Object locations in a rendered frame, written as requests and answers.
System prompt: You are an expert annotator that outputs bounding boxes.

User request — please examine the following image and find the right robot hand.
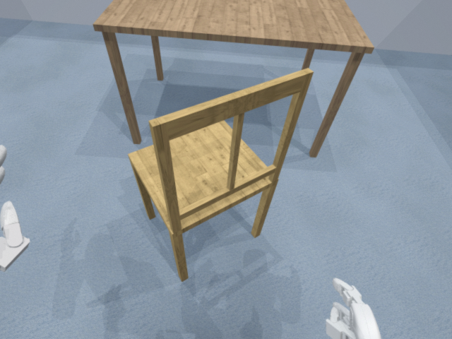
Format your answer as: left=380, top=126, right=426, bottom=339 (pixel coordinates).
left=326, top=278, right=381, bottom=339

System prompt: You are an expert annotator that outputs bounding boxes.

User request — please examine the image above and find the table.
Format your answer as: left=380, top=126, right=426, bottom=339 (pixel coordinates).
left=93, top=0, right=374, bottom=157

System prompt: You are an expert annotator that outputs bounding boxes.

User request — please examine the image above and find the chair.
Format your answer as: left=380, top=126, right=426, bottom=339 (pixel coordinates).
left=128, top=68, right=314, bottom=282

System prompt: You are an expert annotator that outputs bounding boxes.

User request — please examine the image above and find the left robot hand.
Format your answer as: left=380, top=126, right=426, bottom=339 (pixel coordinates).
left=0, top=145, right=30, bottom=272

